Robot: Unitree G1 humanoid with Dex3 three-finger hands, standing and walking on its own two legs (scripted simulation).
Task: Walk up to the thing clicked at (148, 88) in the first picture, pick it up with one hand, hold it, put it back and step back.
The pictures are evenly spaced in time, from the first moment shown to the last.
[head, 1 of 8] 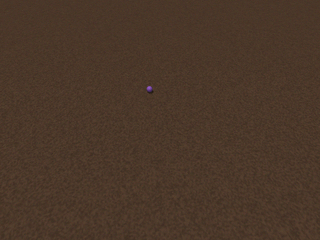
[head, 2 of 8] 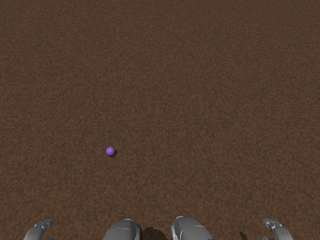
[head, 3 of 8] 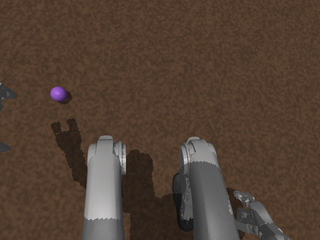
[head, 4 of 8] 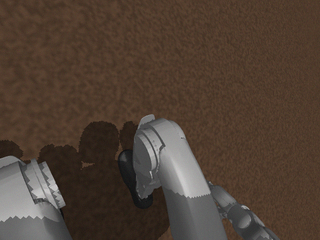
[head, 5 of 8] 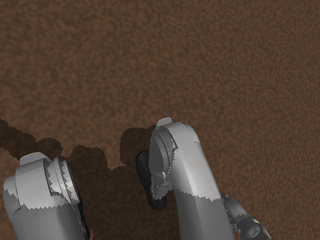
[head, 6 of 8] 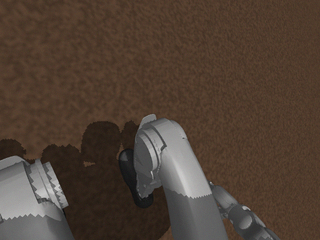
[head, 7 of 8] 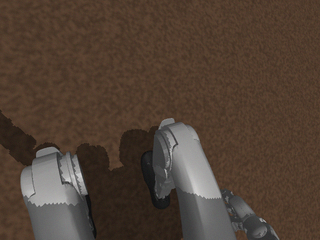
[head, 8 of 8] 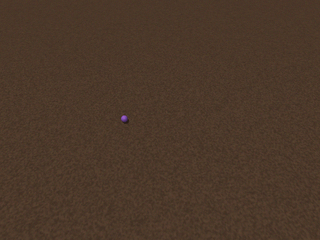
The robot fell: no
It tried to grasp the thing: yes
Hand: left
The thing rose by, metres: 0.00
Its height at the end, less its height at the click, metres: +0.00
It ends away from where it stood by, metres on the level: 0.04
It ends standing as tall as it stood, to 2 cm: yes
